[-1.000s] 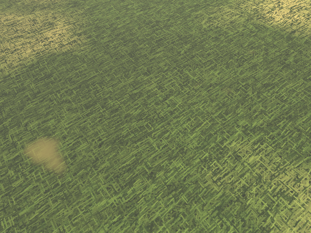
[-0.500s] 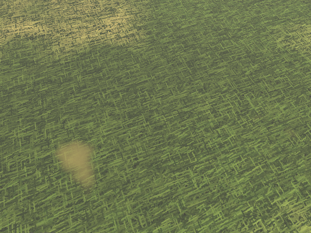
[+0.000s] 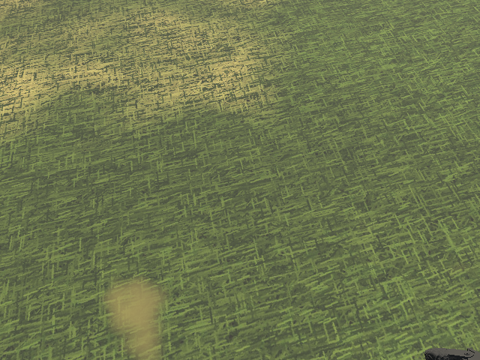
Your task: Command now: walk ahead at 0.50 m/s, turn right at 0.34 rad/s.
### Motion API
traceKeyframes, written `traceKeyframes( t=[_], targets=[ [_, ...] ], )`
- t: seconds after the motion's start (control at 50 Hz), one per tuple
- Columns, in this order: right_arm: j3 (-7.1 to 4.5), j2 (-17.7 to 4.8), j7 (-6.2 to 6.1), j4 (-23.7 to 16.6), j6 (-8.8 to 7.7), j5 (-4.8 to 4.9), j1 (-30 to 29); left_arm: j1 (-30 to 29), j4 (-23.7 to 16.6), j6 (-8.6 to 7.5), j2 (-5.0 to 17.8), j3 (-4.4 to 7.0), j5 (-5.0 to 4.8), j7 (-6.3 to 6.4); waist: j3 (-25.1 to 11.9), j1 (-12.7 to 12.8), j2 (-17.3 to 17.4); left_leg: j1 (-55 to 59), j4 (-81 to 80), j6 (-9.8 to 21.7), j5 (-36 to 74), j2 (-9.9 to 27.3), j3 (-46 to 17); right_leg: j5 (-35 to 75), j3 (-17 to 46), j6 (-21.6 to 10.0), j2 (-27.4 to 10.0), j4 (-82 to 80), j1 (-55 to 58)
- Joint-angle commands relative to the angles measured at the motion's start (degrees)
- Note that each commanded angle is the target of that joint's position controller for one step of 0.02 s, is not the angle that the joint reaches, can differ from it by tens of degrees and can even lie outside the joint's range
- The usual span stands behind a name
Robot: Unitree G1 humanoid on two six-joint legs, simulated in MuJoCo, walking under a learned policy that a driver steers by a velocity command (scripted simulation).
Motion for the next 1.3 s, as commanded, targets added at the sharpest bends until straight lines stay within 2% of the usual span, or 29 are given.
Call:
traceKeyframes(
  t=[0.02, 0.08, 0.14, 0.16, 0.18, 0.2, 0.22, 0.24, 0.3, 0.46, 0.56, 0.6, 0.64, 0.66, 0.68, 0.7, 0.72, 0.76, 0.8, 0.84, 0.96, 1.06, 1.12, 1.14, 1.16, 1.18, 1.2, 1.24, 1.3],
  targets=[
    [-0.41, -2.93, 0.54, -4.22, -1.28, 0.65, -4.72, -1.67, -4.09, -0.23, 10.86, 2.86, -0.46, 0.83, -1.82, -0.91, -7.53, 6.82, -7.99, -1.08, 8.52, -3.01, 1.61, 7.58, 11.92, -9.51, -11.75, -6.07, -3.12],
    [-1.13, -4.84, 0.75, -4.91, -1.87, 1.09, -6.49, -0.12, -3.8, 0.46, 10.77, 2.96, -0.8, 1.06, -1.78, -1.47, -7.65, 11.36, -12.91, -0.14, 8.21, -3.58, 0.29, 3.14, 15.72, -8.07, -12.48, -3.27, -1.97],
    [-2.67, -7.29, 0.12, -3.01, -2.19, 0.82, 1.41, -1.59, -4.69, 0.72, 8.39, 2.43, -0.51, 1.19, -4.45, -6.67, -7.68, 25.75, -17.31, 3.05, 6.12, -1.01, -0.16, 1.4, 15.51, -4.56, -9.19, 5.26, -5.7],
    [-3.59, -10.37, -0.51, -2.05, -2.15, -0.01, 9.66, -2.7, -5.94, 0.41, 5.03, 1.29, 0.19, 1.01, -10.28, -10.53, -2.33, 37.75, -17.33, 6.46, 2.47, 7.7, -8.03, -3.41, 10.84, -2.2, -5.76, 19.47, -12.02],
    [-4.82, -15.44, -0.58, -0.67, -1.07, -0.61, 14.6, 3.13, -7.92, -0.3, 1.54, 0.09, -0.73, 1.14, -16.7, -8.98, 14.0, 51.28, -21.35, 14.78, -7.38, 20.53, -28.87, -21.21, 2.39, 0.64, 0.51, 35.85, -27.52],
    [-4.47, -12.44, -0.16, 0.28, -0.71, 0.19, 14.94, 3.52, -7.53, -0.36, 6.67, 1.04, -1.7, 1.35, -13.48, -9.14, 13.95, 49.21, -24.75, 16.76, -20.54, 22.79, -38.28, -22.83, 1.48, 1.61, -3.43, 45.87, -36.23],
    [-3.41, -8.7, -0.16, -0.07, -0.77, 0.5, 12.9, -0.67, -7.4, -0.01, 9.71, 1.96, -1.44, 1.37, -6.98, -9.85, 8.32, 43.72, -25.61, 14.8, -20.11, 19.97, -31.56, -17.81, 2.0, 1.85, -5.49, 49.8, -38.12],
    [-2.69, -6.86, -0.07, -0.19, -0.74, 0.25, 10.02, -2.69, -7.44, 0.42, 9.47, 2.14, -0.83, 1.35, -3.71, -8.71, 5.28, 38.45, -26.4, 13.16, -13.26, 17.15, -24.17, -13.63, 0.94, 2.31, -6.89, 50.12, -36.76],
    [-1.94, -4.48, 0.08, 0.74, -0.83, -0.44, 5.77, -4.82, -8.44, 1.34, 6.84, 2.11, -0.49, 0.51, 0.25, -5.83, 6.3, 28.32, -30.24, 11.63, 0.69, 12.38, -10.91, -7.16, -0.3, 3.11, -10.04, 46.56, -32.09],
    [-3.32, -9.25, -0.37, 4.59, -1.01, 0.23, 7.22, -14.89, -12.44, 1.26, 3.87, 0.59, -0.11, -1.51, 1.38, -7.55, 2.26, 27.68, -32.6, 11.45, 15.08, 11.31, 5.53, 11.0, -3.83, 3.67, -10.24, 27.1, -29.21],
    [-4.09, -12.21, -0.41, 6.99, 0.2, 1.62, 10.73, -21.89, -16.06, 1.37, 4.93, 0.62, -0.33, -3.0, 3.25, -8.89, 1.92, 33.95, -30.08, 9.47, 19.11, 13.71, 9.68, 7.94, -7.32, 0.56, -8.68, 18.49, -27.45],
    [-4.57, -13.9, -0.66, 7.2, 0.93, 2.01, 10.84, -20.56, -16.71, 1.66, 6.61, 1.44, 0.02, -3.18, 1.13, -6.97, 3.3, 36.28, -23.62, 8.22, 35.89, 13.85, 12.11, 1.95, -10.4, -1.72, -5.6, 17.09, -22.16],
    [-4.53, -14.29, -1.17, 6.95, 1.7, 2.29, 10.51, -7.72, -13.84, 2.17, 10.85, 4.0, 0.09, -2.58, -6.48, 0.65, 2.79, 32.3, -5.09, 5.85, 48.1, 11.46, 15.6, 2.89, -12.85, -5.22, -0.63, 12.95, -3.1],
    [-3.5, -12.02, -1.42, 6.02, 1.45, 1.02, 11.61, 2.32, -11.53, 2.79, 15.09, 5.89, -0.2, -1.45, -12.04, 4.78, -2.16, 18.54, 11.9, 3.44, 33.14, 9.32, 15.71, 4.45, -3.85, -8.27, -5.25, 12.63, 15.12],
    [-0.68, -3.61, -0.51, 2.32, 0.05, -1.31, 17.06, 0.03, -12.23, 2.35, 21.83, 6.46, -0.66, -1.04, -17.17, -2.76, -18.14, -7.21, 32.3, -0.02, -21.05, -2.33, 11.52, -4.82, 29.54, -18.84, -20.69, 7.17, 32.63],
    [-1.35, -8.75, 0.28, 2.1, -1.89, 0.55, 11.56, 2.45, -13.82, 1.55, 16.92, 5.12, -0.39, -1.27, -24.42, 2.33, -11.43, -12.44, 38.29, 0.69, -23.06, -2.63, -0.98, -12.93, 41.13, -20.53, -23.72, -0.65, 34.6],
    [-2.07, -11.18, 0.64, 0.32, -2.7, 2.62, 6.07, 0.73, -12.81, 0.78, 13.96, 4.13, 0.15, -1.47, -15.49, 2.73, -8.51, -16.7, 37.42, 1.64, -17.35, -0.23, -0.85, -9.5, 32.68, -17.47, -21.83, -1.74, 28.89],
    [-1.78, -10.12, -0.1, 0.78, -3.13, 0.63, 5.24, -6.35, -13.42, 0.42, 11.35, 3.22, 0.29, -1.26, -7.0, -2.23, -2.46, -10.97, 27.76, 1.61, -9.6, 3.66, -0.38, 2.14, 20.91, -14.2, -17.09, -2.24, 12.45],
    [-2.15, -10.23, -0.14, 1.25, -1.88, -0.2, 7.1, -9.93, -14.46, 0.24, 9.98, 2.61, 1.25, -0.92, -5.32, -5.57, -4.11, -4.42, 23.61, 0.63, -6.89, 4.75, -0.63, 10.16, 16.77, -14.06, -14.81, -4.66, 3.49],
    [-1.78, -8.61, -0.25, 1.4, -0.85, -0.66, 7.06, -9.67, -13.54, -0.15, 10.33, 2.71, 0.88, -0.42, -4.23, -6.18, -3.78, -2.86, 19.47, -1.08, -4.92, 4.21, 0.59, 15.05, 13.42, -14.64, -13.73, -5.79, -1.29],
    [-0.22, -5.13, 0.43, -1.68, -0.96, -0.31, -5.85, -4.62, -10.29, 0.44, 12.08, 3.28, 0.0, 1.16, -0.87, -1.66, -5.09, 1.8, -4.43, -2.56, 15.07, -0.27, 1.31, 7.95, 8.63, -10.35, -9.01, -5.28, -6.12],
    [-0.94, -7.46, 1.69, -2.47, -1.96, 0.49, -8.36, -0.64, -7.34, 0.79, 10.91, 2.92, -0.24, 1.28, -0.7, -0.65, -6.81, 4.54, -11.96, -0.18, 13.94, -0.87, -0.07, 4.34, 14.08, -8.91, -12.88, -0.33, 1.32],
    [-2.08, -8.93, 1.36, -1.05, -2.36, 0.19, -1.91, -1.19, -6.69, 1.33, 10.03, 2.68, 0.13, 1.08, -2.19, -4.31, -8.47, 13.58, -15.73, 3.38, 7.73, -2.12, 2.62, 13.2, 14.62, -6.84, -11.81, 6.44, 3.65],
    [-2.84, -10.84, 1.03, -0.22, -2.64, -0.5, 4.4, -1.3, -7.1, 1.26, 7.76, 1.79, 0.5, 0.89, -7.92, -7.28, -6.73, 24.41, -14.64, 6.25, 8.57, 1.92, -0.61, 14.97, 11.86, -5.02, -8.88, 16.27, 1.31],
    [-4.04, -15.48, 0.85, 0.84, -2.55, -1.24, 12.1, 3.14, -7.93, 0.79, 5.3, 0.82, 0.33, 1.0, -16.74, -8.01, 3.39, 43.98, -13.85, 13.56, 6.02, 12.45, -16.86, 4.87, 5.15, -1.03, -2.44, 34.32, -13.37],
    [-4.56, -15.64, 1.72, 3.78, -1.76, 0.08, 17.29, 6.91, -7.8, 0.14, 5.03, 0.39, -0.28, 1.14, -19.44, -7.87, 16.42, 51.67, -22.43, 19.05, -9.33, 18.93, -38.4, -21.99, 2.18, 1.85, 1.65, 48.27, -27.21],
    [-3.21, -11.37, 1.91, 3.53, -1.56, 1.59, 16.06, 2.41, -7.94, -0.08, 9.53, 1.28, -0.62, 1.01, -12.78, -8.8, 10.03, 47.97, -25.2, 17.62, -19.8, 18.26, -39.46, -20.48, 4.09, 1.7, -1.73, 53.21, -33.58],
    [-2.11, -8.75, 1.78, 2.19, -0.61, 0.71, 9.87, -7.76, -10.12, -0.67, 10.42, 1.51, 0.54, 0.93, -2.17, -8.27, 2.27, 34.27, -27.01, 15.52, -11.39, 13.58, -26.96, -12.02, -0.46, 1.54, -5.86, 50.38, -34.15],
    [-1.41, -7.08, 1.41, 1.86, -0.38, 0.29, 8.21, -7.73, -10.46, -1.47, 7.46, 1.31, 1.52, 0.62, -1.68, -5.21, 4.53, 26.94, -29.27, 15.2, 2.42, 8.39, -19.33, -7.4, -1.52, 2.47, -8.16, 40.96, -27.65]
  ],
)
